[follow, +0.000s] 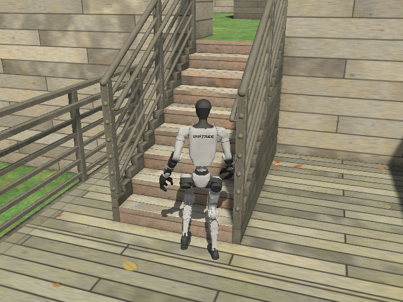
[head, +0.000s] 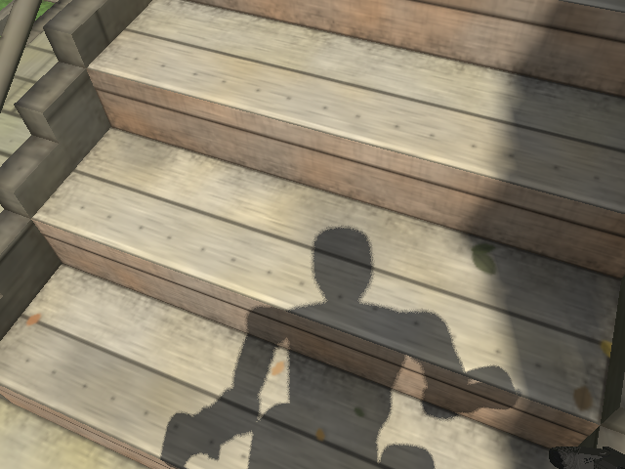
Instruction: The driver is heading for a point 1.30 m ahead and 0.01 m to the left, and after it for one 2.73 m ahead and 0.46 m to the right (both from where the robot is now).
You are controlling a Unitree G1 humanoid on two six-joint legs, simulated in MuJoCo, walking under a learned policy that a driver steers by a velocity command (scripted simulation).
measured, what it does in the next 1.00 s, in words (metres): steps on the spot: left foot, then right foot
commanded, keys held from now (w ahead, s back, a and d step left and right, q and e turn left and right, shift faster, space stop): w+e+shift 0.08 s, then w+shift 0.54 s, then w+q+shift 0.38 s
